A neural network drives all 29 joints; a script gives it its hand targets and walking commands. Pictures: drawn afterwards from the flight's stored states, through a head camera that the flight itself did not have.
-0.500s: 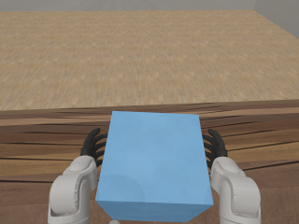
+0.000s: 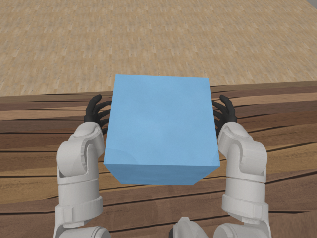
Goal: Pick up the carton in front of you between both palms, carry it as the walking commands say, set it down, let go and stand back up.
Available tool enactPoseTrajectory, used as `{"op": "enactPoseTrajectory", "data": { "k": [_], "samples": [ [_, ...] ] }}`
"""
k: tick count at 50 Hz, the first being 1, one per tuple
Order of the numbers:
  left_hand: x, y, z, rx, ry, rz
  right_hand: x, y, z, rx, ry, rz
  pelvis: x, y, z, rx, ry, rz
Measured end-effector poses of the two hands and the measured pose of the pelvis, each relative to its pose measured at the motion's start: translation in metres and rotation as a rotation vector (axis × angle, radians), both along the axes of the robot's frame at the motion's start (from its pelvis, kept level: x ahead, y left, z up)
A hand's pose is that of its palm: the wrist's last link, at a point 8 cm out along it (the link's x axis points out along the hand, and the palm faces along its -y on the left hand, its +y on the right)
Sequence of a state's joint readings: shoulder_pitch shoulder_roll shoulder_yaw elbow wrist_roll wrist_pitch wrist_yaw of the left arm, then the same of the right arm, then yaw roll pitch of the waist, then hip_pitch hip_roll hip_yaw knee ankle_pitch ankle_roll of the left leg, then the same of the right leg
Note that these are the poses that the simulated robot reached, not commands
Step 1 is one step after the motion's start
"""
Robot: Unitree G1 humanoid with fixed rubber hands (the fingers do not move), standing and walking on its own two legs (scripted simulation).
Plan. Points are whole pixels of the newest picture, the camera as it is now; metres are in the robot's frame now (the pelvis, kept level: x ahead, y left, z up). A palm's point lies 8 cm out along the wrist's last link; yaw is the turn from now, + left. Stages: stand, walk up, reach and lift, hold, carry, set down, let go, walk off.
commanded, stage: carry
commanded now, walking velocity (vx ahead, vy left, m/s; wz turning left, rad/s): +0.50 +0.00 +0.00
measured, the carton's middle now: (159, 137) +0.36 -0.01 +0.02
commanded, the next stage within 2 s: none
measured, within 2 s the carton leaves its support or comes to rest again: neither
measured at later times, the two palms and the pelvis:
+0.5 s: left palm (115, 66) +0.68 +0.14 -0.02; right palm (198, 75) +0.65 -0.16 -0.02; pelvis +0.34 +0.02 -0.16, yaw +0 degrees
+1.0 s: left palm (111, 77) +0.95 +0.23 -0.32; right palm (161, 67) +1.05 -0.06 -0.32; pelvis +0.70 -0.01 -0.38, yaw +11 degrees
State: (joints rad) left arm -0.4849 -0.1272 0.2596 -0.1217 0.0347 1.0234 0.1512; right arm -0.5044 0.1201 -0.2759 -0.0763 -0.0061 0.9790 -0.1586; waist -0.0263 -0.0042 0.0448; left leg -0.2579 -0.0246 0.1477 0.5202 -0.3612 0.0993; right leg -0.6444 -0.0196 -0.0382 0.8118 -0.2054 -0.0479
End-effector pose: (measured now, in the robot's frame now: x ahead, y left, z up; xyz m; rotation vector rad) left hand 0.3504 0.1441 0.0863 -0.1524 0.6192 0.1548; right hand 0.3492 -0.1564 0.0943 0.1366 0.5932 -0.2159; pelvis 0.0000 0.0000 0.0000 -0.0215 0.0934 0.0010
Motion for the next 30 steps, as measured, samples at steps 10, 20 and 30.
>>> {"op": "enactPoseTrajectory", "data": {
  "k": [10,20,30],
  "samples": [
    [0.081,0.019,-0.011,0.039,0.000,0.105,0.117,0.021,-0.018,0.005,-0.004,0.129,0.128,-0.020,-0.027,0.006,-0.034,0.000],
    [0.232,0.013,-0.042,0.061,-0.034,0.016,0.236,0.012,-0.061,0.000,-0.034,0.038,0.259,0.000,-0.075,0.011,-0.045,-0.017],
    [0.392,-0.008,-0.191,0.082,0.008,-0.074,0.355,-0.012,-0.197,-0.022,0.012,-0.094,0.397,0.029,-0.214,0.042,-0.066,-0.003]
  ]
}}
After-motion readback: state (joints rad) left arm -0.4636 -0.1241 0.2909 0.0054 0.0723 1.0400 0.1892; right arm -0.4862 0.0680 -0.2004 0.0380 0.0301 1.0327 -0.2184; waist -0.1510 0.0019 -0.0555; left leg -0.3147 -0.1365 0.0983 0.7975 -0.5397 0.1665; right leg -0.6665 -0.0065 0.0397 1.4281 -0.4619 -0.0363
